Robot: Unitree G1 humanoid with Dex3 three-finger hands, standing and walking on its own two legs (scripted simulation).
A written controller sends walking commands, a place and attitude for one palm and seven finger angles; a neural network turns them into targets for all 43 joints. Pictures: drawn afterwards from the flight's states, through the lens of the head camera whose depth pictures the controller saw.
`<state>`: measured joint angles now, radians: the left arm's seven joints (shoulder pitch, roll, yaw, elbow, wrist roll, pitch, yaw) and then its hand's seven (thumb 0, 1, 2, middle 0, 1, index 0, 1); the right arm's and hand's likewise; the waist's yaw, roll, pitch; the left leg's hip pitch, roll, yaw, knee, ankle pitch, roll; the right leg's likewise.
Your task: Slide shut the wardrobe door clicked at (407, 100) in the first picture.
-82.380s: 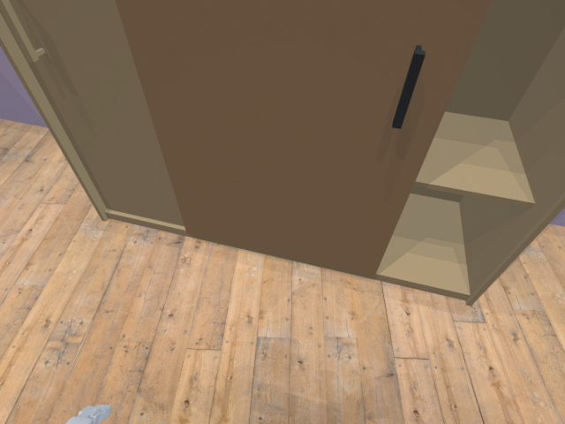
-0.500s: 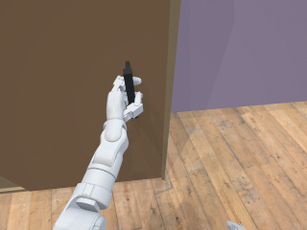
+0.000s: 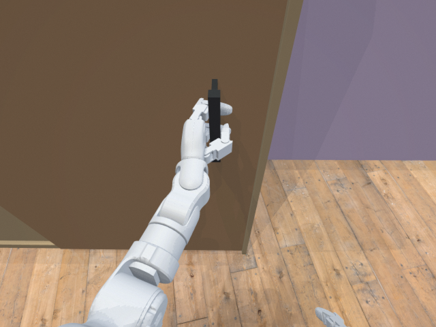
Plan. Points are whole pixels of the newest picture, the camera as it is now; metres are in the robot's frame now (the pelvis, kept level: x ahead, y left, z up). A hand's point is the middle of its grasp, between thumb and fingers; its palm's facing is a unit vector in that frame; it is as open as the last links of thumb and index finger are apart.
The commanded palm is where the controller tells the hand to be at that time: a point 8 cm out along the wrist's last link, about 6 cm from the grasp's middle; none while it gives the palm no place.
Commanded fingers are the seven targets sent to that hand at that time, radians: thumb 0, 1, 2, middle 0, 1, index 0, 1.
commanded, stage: tug the door sideways, standing still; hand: left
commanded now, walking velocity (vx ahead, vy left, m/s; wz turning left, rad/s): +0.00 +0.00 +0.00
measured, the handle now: (215, 123) +0.47 +0.03 +0.10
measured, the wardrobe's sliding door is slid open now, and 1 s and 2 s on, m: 0.00 0.00 0.00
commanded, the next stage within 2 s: step sideways, sliding the door along in 0.18 s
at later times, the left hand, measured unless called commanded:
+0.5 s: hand (223, 143) +0.41 +0.01 +0.11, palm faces -0.14 -0.98 -0.12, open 6.0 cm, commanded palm +0.41 +0.03 +0.11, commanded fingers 0.00 0.90 0.90 -0.45 -1.40 -0.45 -1.40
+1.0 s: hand (226, 143) +0.42 +0.01 +0.11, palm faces -0.02 -0.99 -0.14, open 6.1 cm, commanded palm +0.40 -0.01 +0.11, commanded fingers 0.00 0.90 0.90 -0.45 -1.40 -0.45 -1.40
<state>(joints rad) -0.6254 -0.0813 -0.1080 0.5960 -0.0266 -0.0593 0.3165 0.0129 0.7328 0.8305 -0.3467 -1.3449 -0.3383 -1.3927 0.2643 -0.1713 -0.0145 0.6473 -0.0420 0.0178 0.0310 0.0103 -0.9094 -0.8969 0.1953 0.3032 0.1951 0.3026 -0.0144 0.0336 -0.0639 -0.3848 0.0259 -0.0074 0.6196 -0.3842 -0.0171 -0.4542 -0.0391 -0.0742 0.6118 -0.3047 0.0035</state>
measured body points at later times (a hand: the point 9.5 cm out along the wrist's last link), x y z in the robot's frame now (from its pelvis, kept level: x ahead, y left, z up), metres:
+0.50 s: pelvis -0.03 +0.00 +0.00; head +0.01 -0.02 +0.44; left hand +0.42 +0.07 +0.12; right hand +0.02 -0.26 -0.14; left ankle -0.05 +0.13 -0.73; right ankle -0.01 -0.12 -0.72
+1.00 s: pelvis +0.02 -0.10 +0.00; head +0.08 -0.09 +0.44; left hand +0.41 +0.06 +0.12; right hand +0.24 -0.28 -0.11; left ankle -0.01 +0.09 -0.73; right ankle +0.11 -0.28 -0.70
